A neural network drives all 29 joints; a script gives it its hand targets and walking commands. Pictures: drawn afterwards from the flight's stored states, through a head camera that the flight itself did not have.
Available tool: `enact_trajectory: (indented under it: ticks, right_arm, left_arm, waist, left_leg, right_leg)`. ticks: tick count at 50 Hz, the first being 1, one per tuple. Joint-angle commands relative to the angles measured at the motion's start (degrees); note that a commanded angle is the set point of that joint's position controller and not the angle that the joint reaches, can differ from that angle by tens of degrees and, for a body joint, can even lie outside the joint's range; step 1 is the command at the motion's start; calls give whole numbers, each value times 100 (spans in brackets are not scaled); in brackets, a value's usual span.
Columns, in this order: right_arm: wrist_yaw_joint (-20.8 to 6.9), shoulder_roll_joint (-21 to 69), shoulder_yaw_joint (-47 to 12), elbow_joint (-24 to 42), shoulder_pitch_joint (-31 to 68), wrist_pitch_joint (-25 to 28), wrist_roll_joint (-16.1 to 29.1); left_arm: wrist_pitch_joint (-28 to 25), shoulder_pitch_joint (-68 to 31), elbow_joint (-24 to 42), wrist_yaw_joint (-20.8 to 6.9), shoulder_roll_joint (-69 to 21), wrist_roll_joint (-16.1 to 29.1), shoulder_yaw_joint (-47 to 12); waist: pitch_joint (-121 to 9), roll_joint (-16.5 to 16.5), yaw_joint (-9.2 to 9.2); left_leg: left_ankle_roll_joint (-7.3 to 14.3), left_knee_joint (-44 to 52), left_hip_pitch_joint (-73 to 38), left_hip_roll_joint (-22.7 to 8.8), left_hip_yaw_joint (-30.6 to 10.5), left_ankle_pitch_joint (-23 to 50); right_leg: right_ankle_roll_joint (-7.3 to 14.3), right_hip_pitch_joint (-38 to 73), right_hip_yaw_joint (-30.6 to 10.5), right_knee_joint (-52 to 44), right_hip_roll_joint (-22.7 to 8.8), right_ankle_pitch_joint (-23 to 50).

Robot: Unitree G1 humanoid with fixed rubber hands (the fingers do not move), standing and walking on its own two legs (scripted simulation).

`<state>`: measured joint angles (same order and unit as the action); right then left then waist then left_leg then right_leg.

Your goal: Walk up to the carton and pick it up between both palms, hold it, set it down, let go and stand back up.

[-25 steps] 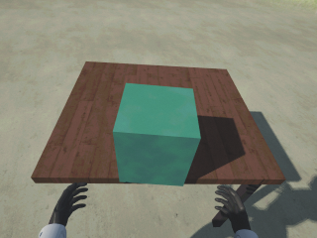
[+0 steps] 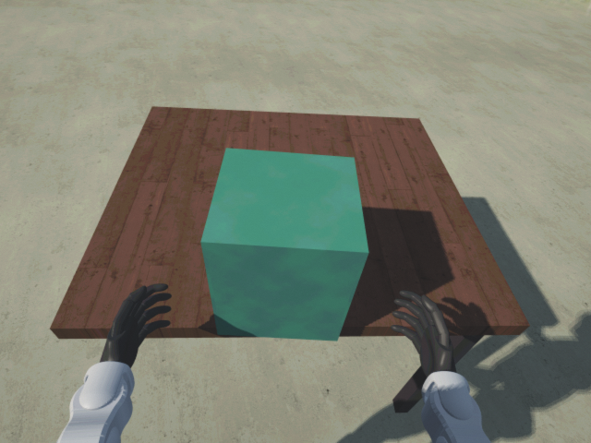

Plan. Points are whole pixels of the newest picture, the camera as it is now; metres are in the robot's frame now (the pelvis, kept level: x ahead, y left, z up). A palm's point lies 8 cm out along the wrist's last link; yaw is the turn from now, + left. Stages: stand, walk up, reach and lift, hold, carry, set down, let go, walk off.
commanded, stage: reach and lift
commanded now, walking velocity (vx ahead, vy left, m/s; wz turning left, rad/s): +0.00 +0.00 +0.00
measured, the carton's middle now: (284, 248) +0.43 +0.03 +0.00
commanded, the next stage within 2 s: none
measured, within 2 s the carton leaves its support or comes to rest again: neither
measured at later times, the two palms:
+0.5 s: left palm (131, 264) +0.32 +0.23 +0.08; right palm (441, 283) +0.33 -0.18 +0.08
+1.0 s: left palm (136, 193) +0.39 +0.23 +0.14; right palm (442, 217) +0.40 -0.18 +0.14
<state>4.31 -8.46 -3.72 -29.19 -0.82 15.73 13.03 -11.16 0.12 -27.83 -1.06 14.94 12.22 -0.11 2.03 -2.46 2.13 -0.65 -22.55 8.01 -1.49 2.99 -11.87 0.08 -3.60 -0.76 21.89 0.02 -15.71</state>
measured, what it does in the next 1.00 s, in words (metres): stands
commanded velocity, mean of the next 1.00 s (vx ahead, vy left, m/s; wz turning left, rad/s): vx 0.00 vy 0.00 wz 0.00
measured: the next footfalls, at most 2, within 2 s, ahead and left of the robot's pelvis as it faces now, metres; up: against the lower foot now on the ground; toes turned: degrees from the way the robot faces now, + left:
none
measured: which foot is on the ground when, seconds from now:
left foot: down 0.00-1.00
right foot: down 0.00-1.00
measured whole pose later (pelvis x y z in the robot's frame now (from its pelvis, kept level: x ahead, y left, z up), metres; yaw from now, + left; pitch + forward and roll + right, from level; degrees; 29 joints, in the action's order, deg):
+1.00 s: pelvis -0.01 +0.00 +0.00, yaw -1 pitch +3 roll +0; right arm 8.5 -17.2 -3.1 -36.5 40.1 -12.5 22.2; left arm 24.1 -40.4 -29.8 -0.4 19.6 10.8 8.1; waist 0.0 -1.8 1.4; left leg -0.7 -20.8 14.5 -2.5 3.0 -9.1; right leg 0.0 -10.0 -1.4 18.9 1.2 -11.6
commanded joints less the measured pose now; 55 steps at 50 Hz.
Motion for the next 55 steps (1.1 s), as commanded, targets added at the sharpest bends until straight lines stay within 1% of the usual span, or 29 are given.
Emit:
enact_trajectory:
  ticks: [1, 5, 8, 13, 17, 24, 31, 38, 43, 48, 55]
  right_arm:
    - [65, -665, 172, 1116, 1293, -161, 122]
    - [176, -786, 112, 1259, 1470, -477, 266]
    - [265, -876, 110, 1416, 1684, -744, 335]
    - [364, -980, 229, 1752, 2255, -1241, 358]
    - [395, -1017, 332, 1878, 2740, -1584, 353]
    - [442, -1129, 368, 1656, 3596, -1991, 455]
    - [487, -1354, 385, 1284, 4474, -2211, 636]
    - [486, -1564, 395, 836, 5296, -2405, 769]
    - [453, -1688, 387, 496, 5893, -2539, 850]
    - [401, -1785, 373, 83, 6538, -2661, 927]
    - [324, -1902, 350, -626, 7450, -2766, 1025]
  left_arm:
    - [292, -1290, 1209, 32, 670, -42, 381]
    - [866, -1449, 1558, -41, 617, -154, 562]
    - [1340, -1637, 1825, -96, 572, -215, 682]
    - [2008, -2181, 2140, -101, 560, -223, 829]
    - [2314, -2689, 2147, -68, 612, -187, 903]
    - [2615, -3595, 1911, -26, 816, -177, 1038]
    - [2882, -4456, 1719, 7, 1018, -189, 1097]
    - [3164, -5187, 1362, 15, 1142, -194, 1081]
    - [3297, -5710, 1018, 34, 1246, -178, 1052]
    - [3349, -6330, 572, 81, 1382, -126, 978]
    - [3296, -7257, -166, 172, 1576, -34, 821]
  waist:
    - [-1230, 423, -5]
    - [-1395, 414, -12]
    - [-1377, 365, -13]
    - [-1319, 260, 24]
    - [-1426, 211, 43]
    - [-1869, 245, 41]
    - [-2419, 395, -10]
    - [-2746, 406, -61]
    - [-2900, 344, -78]
    - [-3045, 321, -82]
    - [-3403, 388, -77]
  left_leg:
    - [-153, 8, -1309, 130, -111, 1985]
    - [-169, -6, -1508, 157, -96, 2435]
    - [-153, 42, -1583, 169, -77, 2514]
    - [-91, 163, -1552, 157, -17, 2257]
    - [-37, 223, -1491, 138, 18, 1971]
    - [12, 202, -1396, 134, 24, 1786]
    - [-38, 61, -1449, 132, 1, 2037]
    - [-74, -39, -1499, 118, -33, 2242]
    - [-73, -79, -1470, 110, -57, 2314]
    - [-54, -92, -1358, 106, -76, 2238]
    - [-43, -140, -1200, 98, -98, 2150]
  right_leg:
    - [40, -856, -96, -524, 33, 1286]
    - [-47, -705, -74, -534, 69, 1925]
    - [-99, -697, -42, -577, 97, 2105]
    - [-129, -833, 8, -675, 139, 1810]
    - [-152, -910, 21, -706, 148, 1550]
    - [-237, -826, 5, -610, 141, 1640]
    - [-282, -769, 44, -489, 183, 2009]
    - [-288, -801, 113, -450, 239, 2224]
    - [-297, -801, 149, -432, 269, 2351]
    - [-310, -822, 165, -410, 268, 2403]
    - [-323, -879, 181, -352, 247, 2516]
